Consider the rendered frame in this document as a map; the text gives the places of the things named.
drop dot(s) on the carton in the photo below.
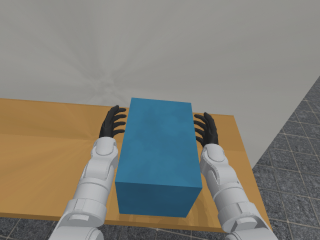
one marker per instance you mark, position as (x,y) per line
(158,172)

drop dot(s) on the table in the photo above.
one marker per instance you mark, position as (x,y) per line
(45,146)

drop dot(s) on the robot right hand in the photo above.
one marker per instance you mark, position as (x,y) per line
(209,134)

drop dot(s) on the robot left upper arm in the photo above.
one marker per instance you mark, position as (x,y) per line
(77,233)

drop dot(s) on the robot right upper arm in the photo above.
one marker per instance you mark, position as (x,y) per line
(251,234)

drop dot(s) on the robot right forearm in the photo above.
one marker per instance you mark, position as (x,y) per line
(235,211)

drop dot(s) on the robot left forearm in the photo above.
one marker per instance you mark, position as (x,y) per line
(87,208)

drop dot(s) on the robot left hand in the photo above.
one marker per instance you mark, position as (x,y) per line
(107,128)

